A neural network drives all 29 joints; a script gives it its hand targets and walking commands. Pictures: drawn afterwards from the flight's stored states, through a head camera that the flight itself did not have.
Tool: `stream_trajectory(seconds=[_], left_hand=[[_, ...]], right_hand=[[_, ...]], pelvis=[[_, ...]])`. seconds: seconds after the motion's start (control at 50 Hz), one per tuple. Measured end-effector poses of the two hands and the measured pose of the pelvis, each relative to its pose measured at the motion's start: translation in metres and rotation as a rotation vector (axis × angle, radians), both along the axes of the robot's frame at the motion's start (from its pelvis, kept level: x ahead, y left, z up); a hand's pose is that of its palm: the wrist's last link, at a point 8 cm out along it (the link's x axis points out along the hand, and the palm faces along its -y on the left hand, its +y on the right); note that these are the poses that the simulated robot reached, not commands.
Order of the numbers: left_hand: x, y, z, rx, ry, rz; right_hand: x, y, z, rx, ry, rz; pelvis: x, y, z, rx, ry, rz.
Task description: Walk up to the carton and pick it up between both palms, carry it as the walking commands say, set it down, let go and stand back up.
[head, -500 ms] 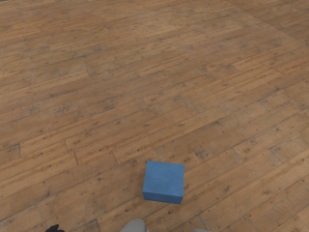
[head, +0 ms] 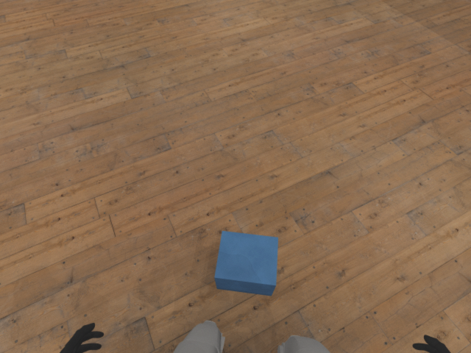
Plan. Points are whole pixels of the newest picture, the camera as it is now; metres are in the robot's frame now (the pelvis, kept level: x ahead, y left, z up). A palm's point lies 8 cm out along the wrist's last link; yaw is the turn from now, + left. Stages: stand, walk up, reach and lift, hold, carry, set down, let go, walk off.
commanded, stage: reach and lift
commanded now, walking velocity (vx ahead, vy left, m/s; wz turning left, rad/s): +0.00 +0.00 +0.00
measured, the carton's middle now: (246, 263) +0.46 +0.00 -0.66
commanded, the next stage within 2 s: none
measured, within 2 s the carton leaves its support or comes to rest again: neither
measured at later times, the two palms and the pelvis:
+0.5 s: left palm (96, 305) +0.20 +0.29 -0.11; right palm (404, 317) +0.19 -0.28 -0.12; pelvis +0.02 +0.01 -0.01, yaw -1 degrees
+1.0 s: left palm (143, 240) +0.35 +0.25 -0.16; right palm (364, 259) +0.32 -0.25 -0.16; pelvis +0.00 +0.02 -0.05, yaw -3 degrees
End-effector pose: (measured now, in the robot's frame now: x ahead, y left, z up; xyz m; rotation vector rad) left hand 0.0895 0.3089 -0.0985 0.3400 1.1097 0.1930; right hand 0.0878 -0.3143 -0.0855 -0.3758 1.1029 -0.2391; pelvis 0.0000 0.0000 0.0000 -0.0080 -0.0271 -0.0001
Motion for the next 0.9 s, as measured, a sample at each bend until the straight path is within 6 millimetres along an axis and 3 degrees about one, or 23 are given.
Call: stream_trajectory(seconds=[0.08,0.16,0.38,0.56,0.74,0.9], left_hand=[[0.038,-0.006,-0.002,-0.007,-0.038,-0.060],[0.069,-0.010,-0.004,-0.015,-0.069,-0.083],[0.100,-0.013,-0.003,-0.020,-0.098,-0.088],[0.117,-0.020,-0.021,-0.068,-0.133,-0.061],[0.179,-0.043,-0.038,-0.114,-0.229,-0.098],[0.233,-0.055,-0.052,-0.143,-0.278,-0.133]], right_hand=[[0.036,0.008,0.004,0.015,-0.042,0.030],[0.063,0.016,0.005,0.031,-0.068,0.033],[0.092,0.027,-0.015,0.062,-0.065,0.032],[0.119,0.041,-0.038,0.095,-0.116,0.045],[0.165,0.047,-0.055,0.112,-0.206,0.048],[0.206,0.056,-0.067,0.120,-0.252,0.046]], pelvis=[[-0.003,0.002,0.000,-0.002,-0.002,-0.002],[0.006,0.002,0.000,-0.002,0.017,-0.002],[0.026,0.005,-0.003,-0.007,0.177,-0.005],[0.012,0.008,-0.017,-0.017,0.285,-0.012],[-0.007,0.010,-0.034,-0.022,0.371,-0.022],[-0.007,0.014,-0.042,-0.028,0.484,-0.028]])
